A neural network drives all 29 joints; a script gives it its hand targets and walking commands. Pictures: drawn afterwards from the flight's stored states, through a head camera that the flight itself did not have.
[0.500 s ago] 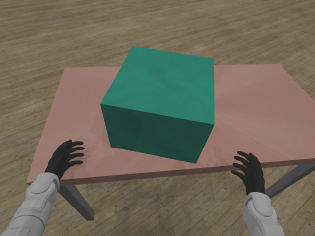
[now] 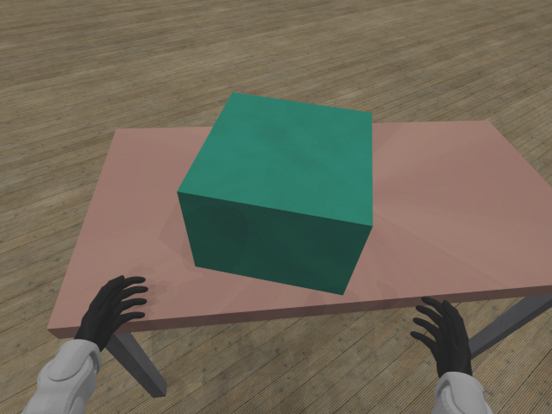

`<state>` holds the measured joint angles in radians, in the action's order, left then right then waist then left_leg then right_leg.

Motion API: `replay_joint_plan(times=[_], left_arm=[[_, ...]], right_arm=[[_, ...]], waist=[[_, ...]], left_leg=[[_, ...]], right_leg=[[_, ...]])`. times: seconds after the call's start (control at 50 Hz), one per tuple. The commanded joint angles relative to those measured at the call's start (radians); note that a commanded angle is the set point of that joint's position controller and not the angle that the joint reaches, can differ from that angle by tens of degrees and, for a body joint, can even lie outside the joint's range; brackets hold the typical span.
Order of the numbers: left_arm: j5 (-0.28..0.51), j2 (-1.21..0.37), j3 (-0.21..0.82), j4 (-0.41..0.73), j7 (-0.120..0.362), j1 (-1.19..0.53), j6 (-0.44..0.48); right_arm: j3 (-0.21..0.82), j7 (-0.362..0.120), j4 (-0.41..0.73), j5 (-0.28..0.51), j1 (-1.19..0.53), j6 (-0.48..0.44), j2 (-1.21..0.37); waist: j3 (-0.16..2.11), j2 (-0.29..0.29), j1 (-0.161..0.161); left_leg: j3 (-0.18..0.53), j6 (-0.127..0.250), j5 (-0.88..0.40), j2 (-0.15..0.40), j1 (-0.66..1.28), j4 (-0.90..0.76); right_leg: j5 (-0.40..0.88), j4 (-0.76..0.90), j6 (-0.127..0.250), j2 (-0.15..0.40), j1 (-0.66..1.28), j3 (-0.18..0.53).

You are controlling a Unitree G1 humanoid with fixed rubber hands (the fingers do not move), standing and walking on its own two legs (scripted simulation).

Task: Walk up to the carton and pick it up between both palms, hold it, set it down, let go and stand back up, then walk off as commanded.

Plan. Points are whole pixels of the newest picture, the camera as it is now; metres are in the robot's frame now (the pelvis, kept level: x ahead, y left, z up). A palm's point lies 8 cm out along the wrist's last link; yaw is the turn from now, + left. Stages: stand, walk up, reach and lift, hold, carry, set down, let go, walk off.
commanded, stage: set down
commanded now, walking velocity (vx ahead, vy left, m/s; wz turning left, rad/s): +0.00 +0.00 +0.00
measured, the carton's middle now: (284, 188) +0.54 -0.04 +0.00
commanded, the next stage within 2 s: none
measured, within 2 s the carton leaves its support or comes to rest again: neither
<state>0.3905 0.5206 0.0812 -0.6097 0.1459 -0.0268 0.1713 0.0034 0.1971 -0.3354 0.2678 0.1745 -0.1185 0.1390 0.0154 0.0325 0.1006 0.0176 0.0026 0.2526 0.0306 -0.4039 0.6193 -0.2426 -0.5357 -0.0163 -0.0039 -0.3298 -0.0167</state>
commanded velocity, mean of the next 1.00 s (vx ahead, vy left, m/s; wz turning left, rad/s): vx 0.00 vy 0.00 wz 0.00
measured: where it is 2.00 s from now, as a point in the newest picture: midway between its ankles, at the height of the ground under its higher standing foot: outside the picture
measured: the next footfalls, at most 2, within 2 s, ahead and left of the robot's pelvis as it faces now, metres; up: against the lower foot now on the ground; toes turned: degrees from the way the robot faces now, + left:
none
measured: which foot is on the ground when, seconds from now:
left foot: down 0.00-1.00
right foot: down 0.00-1.00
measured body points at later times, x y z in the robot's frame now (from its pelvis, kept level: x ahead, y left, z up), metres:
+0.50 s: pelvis +0.02 -0.01 +0.01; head +0.03 +0.02 +0.45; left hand +0.26 +0.25 -0.04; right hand +0.19 -0.24 -0.01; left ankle +0.04 +0.11 -0.73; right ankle +0.02 -0.14 -0.73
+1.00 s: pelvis +0.02 -0.01 +0.01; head +0.04 +0.01 +0.46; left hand +0.25 +0.23 -0.05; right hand +0.19 -0.24 -0.03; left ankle +0.04 +0.11 -0.73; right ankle +0.02 -0.14 -0.73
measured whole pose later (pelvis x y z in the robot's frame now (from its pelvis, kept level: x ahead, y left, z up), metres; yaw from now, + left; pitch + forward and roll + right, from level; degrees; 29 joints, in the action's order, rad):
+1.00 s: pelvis +0.02 -0.01 +0.01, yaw +0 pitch -1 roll -1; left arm 0.28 0.35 0.01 -0.55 0.09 0.13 0.06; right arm 0.00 0.09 -0.40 0.23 0.27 -0.15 0.14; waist -0.04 0.02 0.10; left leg 0.02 -0.01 0.25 0.03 -0.26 0.52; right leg -0.24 -0.45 -0.02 0.00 -0.19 -0.02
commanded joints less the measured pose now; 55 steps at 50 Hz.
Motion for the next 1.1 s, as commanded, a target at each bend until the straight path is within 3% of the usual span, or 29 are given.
replay_joint_plan(times=[0.0, 0.2, 0.24, 0.46, 0.66, 0.86, 0.94, 1.0, 1.04, 1.08], left_arm=[[-0.051, 0.201, -0.151, 0.319, -0.021, 0.011, 0.03], [-0.076, 0.195, -0.174, 0.364, -0.035, 0.056, 0.027], [-0.09, 0.179, -0.178, 0.336, -0.04, 0.059, 0.026], [-0.138, 0.128, -0.175, 0.287, -0.035, 0.116, -0.009], [-0.191, 0.071, -0.194, 0.244, -0.038, 0.167, -0.026], [-0.208, 0.023, -0.185, 0.263, -0.065, 0.16, -0.055], [-0.24, -0.012, -0.181, 0.208, -0.07, 0.167, -0.087], [-0.232, -0.013, -0.179, 0.265, -0.081, 0.165, -0.087], [-0.251, -0.038, -0.173, 0.22, -0.085, 0.176, -0.106], [-0.248, -0.041, -0.17, 0.251, -0.093, 0.158, -0.111]], right_arm=[[0.002, -0.029, 0.305, 0.016, 0.015, -0.066, 0.091], [-0.022, -0.053, 0.336, -0.035, 0.045, -0.055, 0.062], [-0.033, -0.062, 0.275, -0.052, 0.037, -0.049, 0.065], [-0.038, -0.078, 0.18, -0.082, 0.048, -0.057, 0.078], [-0.035, -0.099, 0.096, -0.113, 0.071, -0.086, 0.092], [-0.048, -0.126, 0.078, -0.139, 0.036, -0.106, 0.103], [-0.057, -0.136, -0.015, -0.165, 0.023, -0.095, 0.115], [-0.062, -0.139, 0.045, -0.159, 0.022, -0.11, 0.112], [-0.067, -0.148, -0.009, -0.173, 0.016, -0.109, 0.124], [-0.069, -0.152, 0.013, -0.174, 0.007, -0.112, 0.117]], waist=[[0.177, -0.184, -0.175], [0.12, -0.184, -0.178], [0.11, -0.189, -0.179], [0.099, -0.216, -0.171], [0.096, -0.187, -0.188], [0.11, -0.172, -0.19], [0.071, -0.174, -0.184], [0.106, -0.165, -0.186], [0.09, -0.166, -0.186], [0.107, -0.165, -0.184]], left_leg=[[0.006, -0.028, -0.073, -0.017, 0.237, -0.188], [-0.026, -0.037, -0.045, -0.028, 0.218, -0.221], [-0.025, -0.04, -0.045, -0.023, 0.218, -0.227], [-0.035, -0.056, -0.154, -0.03, 0.293, -0.221], [-0.049, -0.065, -0.275, -0.031, 0.355, -0.216], [-0.062, -0.068, -0.275, -0.032, 0.348, -0.223], [-0.073, -0.074, -0.257, -0.033, 0.34, -0.236], [-0.077, -0.072, -0.271, -0.035, 0.335, -0.23], [-0.073, -0.077, -0.275, -0.03, 0.351, -0.234], [-0.078, -0.074, -0.261, -0.028, 0.35, -0.231]], right_leg=[[0.063, 0.112, 0.05, -0.003, 0.206, 0.016], [0.051, 0.131, 0.038, 0.009, 0.245, 0.031], [0.049, 0.128, 0.038, 0.004, 0.236, 0.028], [0.119, 0.143, 0.045, -0.007, 0.242, 0.023], [0.182, 0.159, 0.05, -0.021, 0.249, 0.014], [0.193, 0.167, 0.049, -0.028, 0.255, 0.006], [0.161, 0.17, 0.049, -0.037, 0.237, -0.004], [0.195, 0.164, 0.045, -0.036, 0.259, -0.004], [0.181, 0.168, 0.048, -0.042, 0.239, -0.012], [0.178, 0.166, 0.047, -0.04, 0.241, -0.011]])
